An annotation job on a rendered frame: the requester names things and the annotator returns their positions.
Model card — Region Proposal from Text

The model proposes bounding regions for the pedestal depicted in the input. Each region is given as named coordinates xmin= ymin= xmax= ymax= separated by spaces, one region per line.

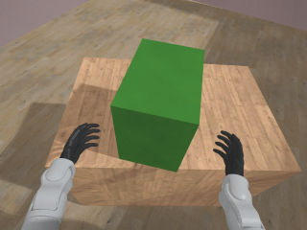
xmin=44 ymin=57 xmax=302 ymax=206

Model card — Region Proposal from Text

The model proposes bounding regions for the left robot forearm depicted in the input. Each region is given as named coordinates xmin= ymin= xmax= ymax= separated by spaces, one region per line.
xmin=21 ymin=158 xmax=76 ymax=230

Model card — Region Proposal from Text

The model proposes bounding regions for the carton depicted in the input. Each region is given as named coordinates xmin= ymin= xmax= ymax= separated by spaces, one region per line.
xmin=110 ymin=38 xmax=205 ymax=173

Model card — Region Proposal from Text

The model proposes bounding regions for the right robot hand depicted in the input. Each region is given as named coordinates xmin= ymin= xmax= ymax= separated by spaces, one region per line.
xmin=213 ymin=130 xmax=245 ymax=177

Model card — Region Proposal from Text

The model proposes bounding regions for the right robot forearm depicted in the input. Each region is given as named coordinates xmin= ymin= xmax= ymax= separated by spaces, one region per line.
xmin=219 ymin=173 xmax=266 ymax=230

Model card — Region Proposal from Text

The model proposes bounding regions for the left robot hand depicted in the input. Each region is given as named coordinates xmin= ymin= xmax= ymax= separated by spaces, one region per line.
xmin=59 ymin=123 xmax=100 ymax=165

